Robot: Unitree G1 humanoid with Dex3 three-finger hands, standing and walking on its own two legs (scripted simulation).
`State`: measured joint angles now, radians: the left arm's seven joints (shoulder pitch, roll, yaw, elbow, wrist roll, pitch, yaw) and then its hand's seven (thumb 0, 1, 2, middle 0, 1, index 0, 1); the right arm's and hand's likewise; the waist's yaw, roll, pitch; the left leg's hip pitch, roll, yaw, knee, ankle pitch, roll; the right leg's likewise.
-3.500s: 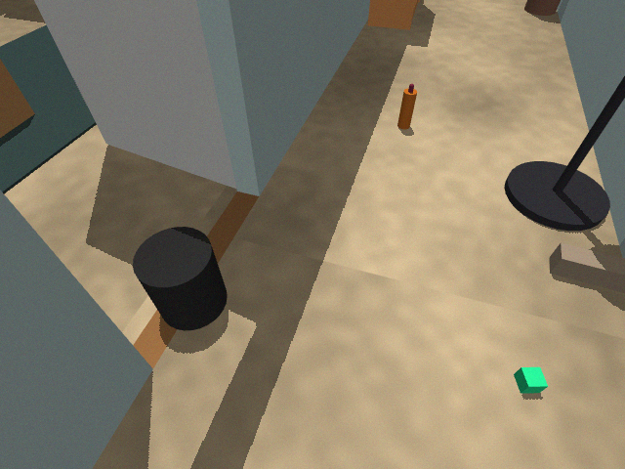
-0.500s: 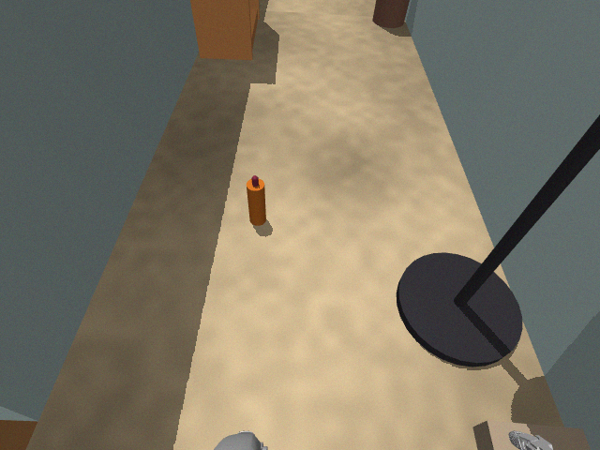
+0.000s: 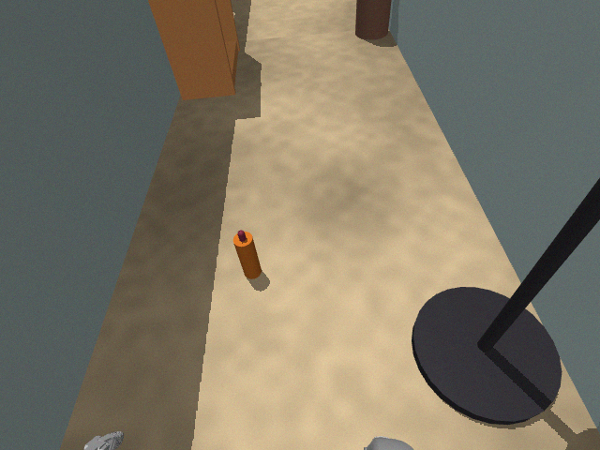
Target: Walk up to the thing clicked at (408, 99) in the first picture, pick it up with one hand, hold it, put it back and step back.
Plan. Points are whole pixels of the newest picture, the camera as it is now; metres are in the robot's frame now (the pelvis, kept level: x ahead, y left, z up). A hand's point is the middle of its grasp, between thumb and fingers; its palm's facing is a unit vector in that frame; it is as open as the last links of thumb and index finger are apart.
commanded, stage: walk up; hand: left
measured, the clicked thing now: (247, 252) +0.89 +0.26 -0.62
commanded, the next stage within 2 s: none
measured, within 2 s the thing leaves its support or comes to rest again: neither
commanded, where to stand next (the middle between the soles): +0.55 +0.05 m, yaw +0 degrees
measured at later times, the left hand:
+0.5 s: hand (103, 434) +0.18 +0.34 -0.15, palm faces -0.01 -0.94 -0.34, open 7.4 cm
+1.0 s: hand (156, 289) +0.42 +0.30 -0.11, palm faces -0.06 -0.91 -0.40, open 7.3 cm
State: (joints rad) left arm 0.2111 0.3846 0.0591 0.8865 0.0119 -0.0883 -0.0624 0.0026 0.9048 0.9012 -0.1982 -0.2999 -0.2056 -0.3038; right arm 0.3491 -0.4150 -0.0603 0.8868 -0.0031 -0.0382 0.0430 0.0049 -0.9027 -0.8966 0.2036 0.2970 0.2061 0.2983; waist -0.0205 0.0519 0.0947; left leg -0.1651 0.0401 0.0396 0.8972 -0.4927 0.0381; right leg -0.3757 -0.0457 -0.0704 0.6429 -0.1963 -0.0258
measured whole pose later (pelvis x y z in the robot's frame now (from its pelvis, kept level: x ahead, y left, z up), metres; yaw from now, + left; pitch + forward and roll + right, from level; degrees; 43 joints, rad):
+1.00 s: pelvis +0.32 +0.04 +0.00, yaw -1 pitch -4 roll +1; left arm 0.20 0.38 0.05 0.88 0.01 -0.08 -0.06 0.00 0.91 0.90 -0.20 -0.30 -0.20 -0.30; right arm 0.36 -0.41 -0.06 0.87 -0.01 -0.04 0.03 0.00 -0.90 -0.90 0.20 0.30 0.21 0.30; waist -0.03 0.05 0.12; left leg -0.15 0.04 0.07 0.82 -0.48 0.04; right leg -0.35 -0.02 -0.06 0.61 -0.18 -0.04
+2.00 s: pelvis +0.45 +0.06 +0.01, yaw +0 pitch -4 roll +1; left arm 0.17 0.36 0.01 1.01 0.01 -0.02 -0.01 0.00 0.90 0.90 -0.20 -0.30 -0.21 -0.30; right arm 0.15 -0.37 -0.01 0.99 0.01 0.00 0.02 0.00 -0.90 -0.90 0.20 0.30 0.21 0.30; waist 0.01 0.05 0.10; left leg -0.27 0.02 0.05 0.58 -0.23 0.00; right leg -0.29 -0.04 -0.02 0.60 -0.25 0.01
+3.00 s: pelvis +0.50 +0.06 +0.03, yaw +1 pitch -2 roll +0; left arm 0.09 0.34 0.01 1.18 0.01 -0.02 -0.01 0.00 0.90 0.90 -0.20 -0.30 -0.21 -0.30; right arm 0.07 -0.35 -0.01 1.16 0.00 0.00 0.02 0.00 -0.90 -0.90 0.20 0.30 0.21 0.30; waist 0.01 0.01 0.05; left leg -0.11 0.02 0.03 0.32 -0.16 -0.01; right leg -0.11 -0.04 -0.05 0.31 -0.16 0.02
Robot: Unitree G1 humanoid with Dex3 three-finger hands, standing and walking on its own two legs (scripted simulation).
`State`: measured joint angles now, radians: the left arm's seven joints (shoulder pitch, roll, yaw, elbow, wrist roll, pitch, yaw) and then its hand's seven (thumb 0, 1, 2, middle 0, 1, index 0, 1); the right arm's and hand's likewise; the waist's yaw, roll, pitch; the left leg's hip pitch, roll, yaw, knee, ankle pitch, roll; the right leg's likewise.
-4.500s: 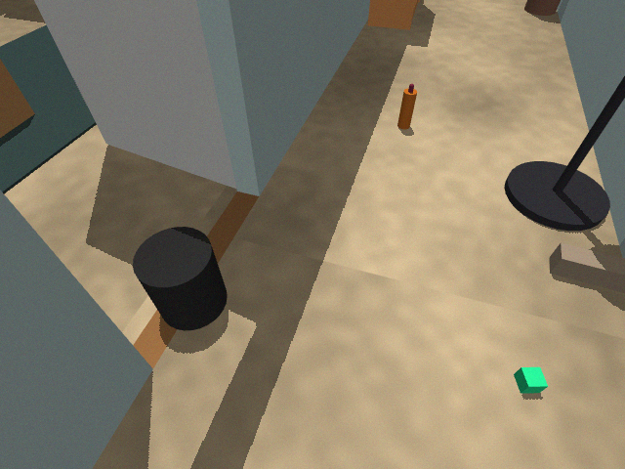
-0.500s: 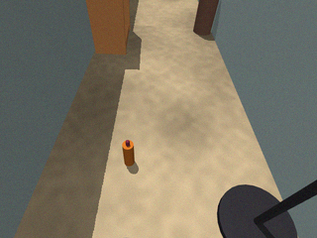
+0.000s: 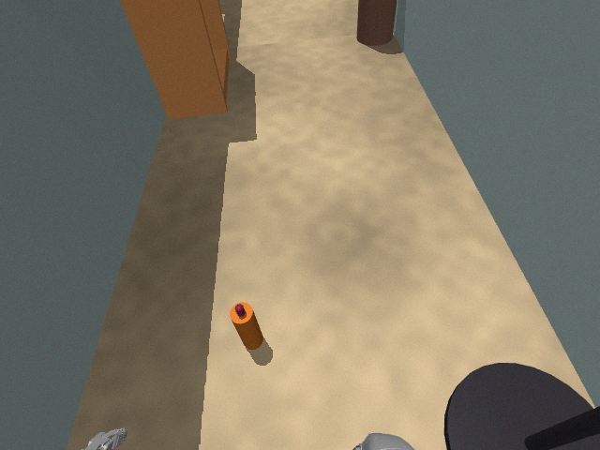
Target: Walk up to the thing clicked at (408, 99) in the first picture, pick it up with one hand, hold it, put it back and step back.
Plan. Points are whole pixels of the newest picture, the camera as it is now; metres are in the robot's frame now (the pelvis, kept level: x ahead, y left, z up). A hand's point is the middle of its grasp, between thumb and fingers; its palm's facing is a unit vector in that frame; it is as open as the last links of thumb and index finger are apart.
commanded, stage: walk up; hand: left
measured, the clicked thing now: (246, 324) +0.57 +0.23 -0.63
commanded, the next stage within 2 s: none
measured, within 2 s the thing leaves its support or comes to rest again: neither
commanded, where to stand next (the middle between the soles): +0.24 +0.02 m, yaw +0 degrees
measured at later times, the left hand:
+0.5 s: hand out of the picture +0.14 +0.30 -0.16, palm faces +0.00 -0.94 -0.33, open 7.4 cm
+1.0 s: hand (132, 413) +0.21 +0.29 -0.13, palm faces -0.02 -0.92 -0.40, open 7.3 cm
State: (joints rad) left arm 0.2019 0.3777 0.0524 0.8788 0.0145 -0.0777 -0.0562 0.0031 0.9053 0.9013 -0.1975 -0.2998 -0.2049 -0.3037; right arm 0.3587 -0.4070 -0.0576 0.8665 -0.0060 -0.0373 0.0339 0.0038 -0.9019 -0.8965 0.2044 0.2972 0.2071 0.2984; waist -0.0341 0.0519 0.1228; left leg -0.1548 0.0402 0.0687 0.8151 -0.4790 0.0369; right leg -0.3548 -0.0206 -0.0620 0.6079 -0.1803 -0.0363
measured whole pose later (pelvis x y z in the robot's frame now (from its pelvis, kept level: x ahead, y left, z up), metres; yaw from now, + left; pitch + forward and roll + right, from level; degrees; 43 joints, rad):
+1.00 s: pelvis +0.14 +0.02 +0.01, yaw +0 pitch -4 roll +1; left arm 0.17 0.36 0.01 1.01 0.01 -0.02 -0.01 0.00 0.90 0.90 -0.20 -0.30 -0.21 -0.30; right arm 0.15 -0.37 -0.01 0.99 0.01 0.00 0.02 0.00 -0.90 -0.90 0.20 0.30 0.21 0.30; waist 0.01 0.05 0.10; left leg -0.27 0.02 0.05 0.58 -0.23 0.00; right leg -0.29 -0.04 -0.02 0.60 -0.25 0.01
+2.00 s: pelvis +0.18 +0.03 +0.03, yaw +1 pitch -2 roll +0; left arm 0.09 0.34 0.01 1.18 0.01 -0.02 -0.01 0.00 0.90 0.90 -0.20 -0.30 -0.21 -0.30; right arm 0.07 -0.35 -0.01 1.16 0.00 0.00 0.02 0.00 -0.90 -0.90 0.20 0.30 0.21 0.30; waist 0.01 0.01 0.05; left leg -0.11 0.02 0.03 0.32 -0.16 -0.01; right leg -0.11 -0.04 -0.05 0.31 -0.16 0.02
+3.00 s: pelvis +0.18 +0.01 +0.03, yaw +2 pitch -2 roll +0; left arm 0.11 0.35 0.00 1.14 0.01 -0.01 -0.01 0.00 0.90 0.90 -0.20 -0.30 -0.21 -0.30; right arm 0.09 -0.35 0.00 1.15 -0.01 0.00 0.01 0.00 -0.90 -0.90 0.20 0.30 0.21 0.30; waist 0.00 0.01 0.05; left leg -0.11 0.04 0.02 0.31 -0.16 -0.03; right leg -0.10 -0.02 -0.06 0.31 -0.17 0.00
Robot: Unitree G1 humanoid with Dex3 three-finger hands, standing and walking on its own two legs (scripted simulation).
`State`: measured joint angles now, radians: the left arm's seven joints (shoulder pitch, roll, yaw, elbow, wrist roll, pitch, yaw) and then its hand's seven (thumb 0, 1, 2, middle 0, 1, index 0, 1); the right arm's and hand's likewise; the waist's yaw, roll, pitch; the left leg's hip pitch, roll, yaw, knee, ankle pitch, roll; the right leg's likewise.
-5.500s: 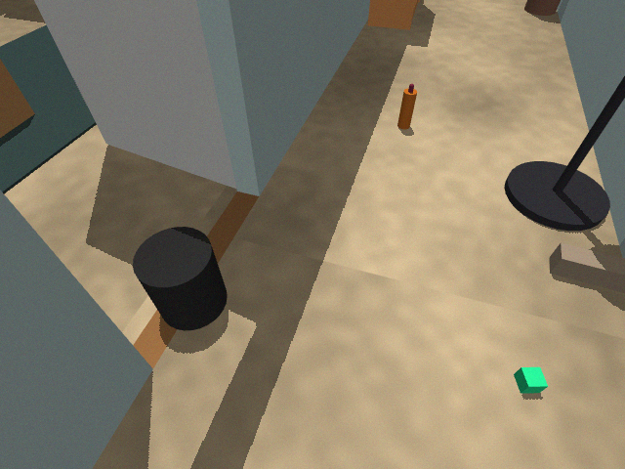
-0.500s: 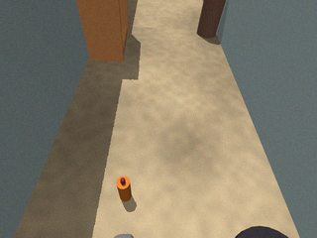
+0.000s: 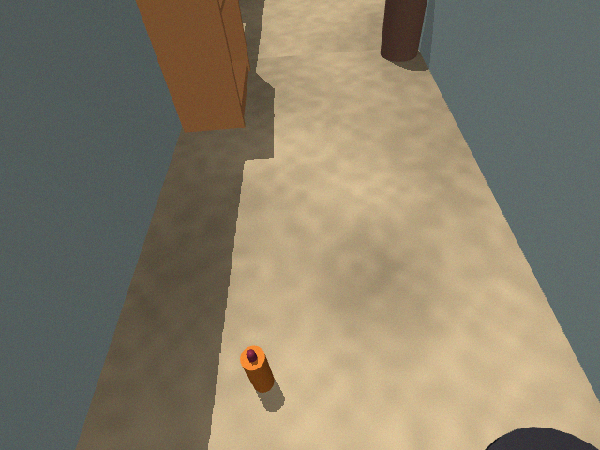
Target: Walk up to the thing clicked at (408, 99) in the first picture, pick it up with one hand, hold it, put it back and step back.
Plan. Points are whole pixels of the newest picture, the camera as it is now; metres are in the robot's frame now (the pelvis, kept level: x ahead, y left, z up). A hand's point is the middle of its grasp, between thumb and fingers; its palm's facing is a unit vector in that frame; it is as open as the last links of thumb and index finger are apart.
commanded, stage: walk up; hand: left
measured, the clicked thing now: (257, 368) +0.43 +0.20 -0.63
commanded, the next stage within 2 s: stand in 1.46 s
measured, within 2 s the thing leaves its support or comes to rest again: neither
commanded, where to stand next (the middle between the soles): +0.10 -0.01 m, yaw +0 degrees
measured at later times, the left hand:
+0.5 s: hand out of the picture +0.12 +0.26 -0.14, palm faces -0.02 -0.95 -0.32, open 7.3 cm
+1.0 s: hand out of the picture +0.11 +0.26 -0.13, palm faces +0.01 -0.94 -0.34, open 7.3 cm
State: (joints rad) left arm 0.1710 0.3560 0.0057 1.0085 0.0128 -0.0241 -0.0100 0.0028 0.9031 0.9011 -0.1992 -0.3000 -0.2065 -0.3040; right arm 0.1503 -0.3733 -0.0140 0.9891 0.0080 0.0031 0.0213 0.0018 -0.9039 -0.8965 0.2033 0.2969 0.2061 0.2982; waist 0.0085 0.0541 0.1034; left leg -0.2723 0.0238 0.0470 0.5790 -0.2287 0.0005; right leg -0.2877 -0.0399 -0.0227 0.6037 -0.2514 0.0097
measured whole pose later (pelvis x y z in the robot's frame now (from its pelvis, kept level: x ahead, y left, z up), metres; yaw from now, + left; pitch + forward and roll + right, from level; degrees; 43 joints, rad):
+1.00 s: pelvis +0.04 +0.00 +0.02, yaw +1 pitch -2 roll +0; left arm 0.09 0.34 0.01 1.18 0.01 -0.02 -0.01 0.00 0.90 0.90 -0.20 -0.30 -0.21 -0.30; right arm 0.07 -0.35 -0.01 1.16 0.00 0.00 0.02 0.00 -0.90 -0.90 0.20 0.30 0.21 0.30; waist 0.01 0.01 0.05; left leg -0.11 0.02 0.03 0.32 -0.16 -0.01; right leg -0.11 -0.04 -0.05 0.31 -0.16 0.02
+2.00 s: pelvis +0.04 -0.01 +0.02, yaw +1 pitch -2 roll +0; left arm 0.11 0.35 0.00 1.14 0.01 -0.01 -0.01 0.00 0.90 0.90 -0.20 -0.30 -0.21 -0.30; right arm 0.09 -0.35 0.00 1.15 -0.01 0.00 0.01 0.00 -0.90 -0.90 0.20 0.30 0.21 0.30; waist 0.00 0.01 0.05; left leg -0.11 0.04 0.02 0.31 -0.16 -0.03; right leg -0.10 -0.02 -0.06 0.31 -0.17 0.00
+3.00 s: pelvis +0.05 -0.01 +0.02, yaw +1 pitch -2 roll +0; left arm 0.12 0.35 0.00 1.13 0.01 -0.01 -0.01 0.00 0.90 0.90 -0.20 -0.30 -0.21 -0.30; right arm 0.11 -0.35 0.00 1.13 -0.01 0.00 0.01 0.00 -0.90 -0.90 0.20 0.30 0.21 0.30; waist 0.00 0.01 0.05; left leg -0.10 0.04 0.02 0.31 -0.17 -0.03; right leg -0.10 -0.01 -0.05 0.31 -0.17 0.00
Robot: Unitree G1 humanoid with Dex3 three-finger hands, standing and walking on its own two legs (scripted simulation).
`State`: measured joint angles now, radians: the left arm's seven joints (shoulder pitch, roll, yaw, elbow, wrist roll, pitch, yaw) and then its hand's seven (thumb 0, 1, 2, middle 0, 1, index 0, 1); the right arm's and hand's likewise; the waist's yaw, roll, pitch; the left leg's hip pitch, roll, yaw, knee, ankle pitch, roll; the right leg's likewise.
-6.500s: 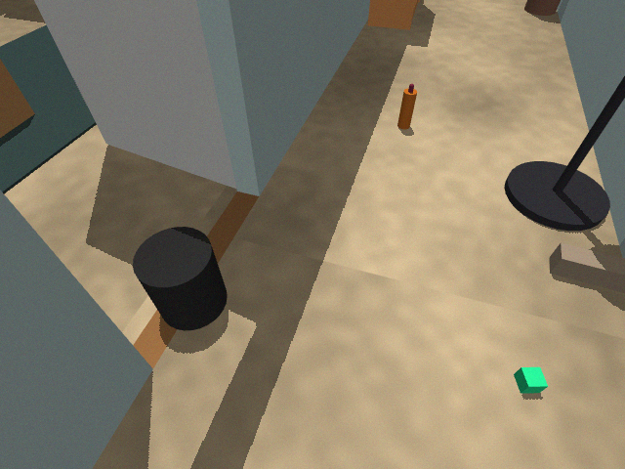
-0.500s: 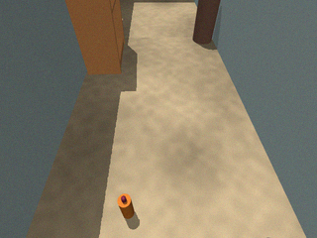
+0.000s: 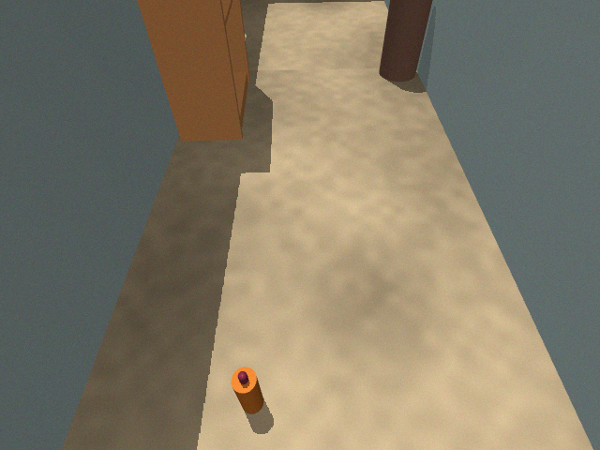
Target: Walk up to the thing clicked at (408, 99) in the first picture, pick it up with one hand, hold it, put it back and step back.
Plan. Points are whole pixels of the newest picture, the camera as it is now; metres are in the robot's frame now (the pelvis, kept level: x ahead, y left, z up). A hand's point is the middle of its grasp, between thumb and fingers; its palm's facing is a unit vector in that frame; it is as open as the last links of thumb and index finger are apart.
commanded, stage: walk up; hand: left
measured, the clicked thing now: (247, 389) +0.40 +0.19 -0.65
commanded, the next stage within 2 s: stand in 0.46 s
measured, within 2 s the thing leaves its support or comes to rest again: neither
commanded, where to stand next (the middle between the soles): +0.06 -0.01 m, yaw -1 degrees
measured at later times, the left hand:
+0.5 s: hand out of the picture +0.09 +0.25 -0.15, palm faces -0.01 -0.94 -0.34, open 7.3 cm
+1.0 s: hand out of the picture +0.07 +0.24 -0.16, palm faces -0.02 -0.94 -0.34, open 7.3 cm
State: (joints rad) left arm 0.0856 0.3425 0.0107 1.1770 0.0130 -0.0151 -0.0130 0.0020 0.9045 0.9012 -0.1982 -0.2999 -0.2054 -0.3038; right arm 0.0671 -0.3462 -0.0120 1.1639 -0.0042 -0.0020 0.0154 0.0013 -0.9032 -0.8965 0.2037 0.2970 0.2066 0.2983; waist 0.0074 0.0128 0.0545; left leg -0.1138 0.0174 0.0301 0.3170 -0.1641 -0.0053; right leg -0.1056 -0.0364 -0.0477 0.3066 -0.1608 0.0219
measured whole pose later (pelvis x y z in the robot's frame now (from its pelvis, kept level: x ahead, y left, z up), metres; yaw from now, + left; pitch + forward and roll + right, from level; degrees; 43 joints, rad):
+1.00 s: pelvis +0.00 -0.01 +0.00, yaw +0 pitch -2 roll +0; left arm 0.11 0.35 0.00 1.14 0.01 -0.01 -0.01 0.00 0.90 0.90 -0.20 -0.30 -0.21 -0.30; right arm 0.09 -0.35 0.00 1.15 -0.01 0.00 0.01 0.00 -0.90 -0.90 0.20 0.30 0.21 0.30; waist 0.00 0.01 0.05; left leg -0.11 0.04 0.02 0.31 -0.16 -0.03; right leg -0.10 -0.02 -0.06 0.31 -0.17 0.00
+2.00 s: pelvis +0.01 -0.02 +0.00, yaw +0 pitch -2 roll +0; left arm 0.12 0.35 0.00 1.13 0.01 -0.01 -0.01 0.00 0.90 0.90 -0.20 -0.30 -0.21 -0.30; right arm 0.11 -0.35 0.00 1.13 -0.01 0.00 0.01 0.00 -0.90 -0.90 0.20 0.30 0.21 0.30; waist 0.00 0.01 0.05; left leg -0.10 0.04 0.02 0.31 -0.17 -0.03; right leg -0.10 -0.01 -0.05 0.31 -0.17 0.00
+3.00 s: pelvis +0.00 -0.01 -0.02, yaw +0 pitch +6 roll +0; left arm -0.04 0.33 0.16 1.03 0.06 -0.01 -0.03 0.00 0.51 0.50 -0.09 -0.12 -0.10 -0.12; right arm 0.20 -0.25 -0.02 0.82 0.03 -0.04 -0.03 0.00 -0.96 -0.91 0.20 0.30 0.20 0.30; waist -0.02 -0.01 0.03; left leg -0.38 0.04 0.02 0.54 -0.26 -0.02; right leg -0.38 -0.02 -0.05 0.54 -0.26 0.00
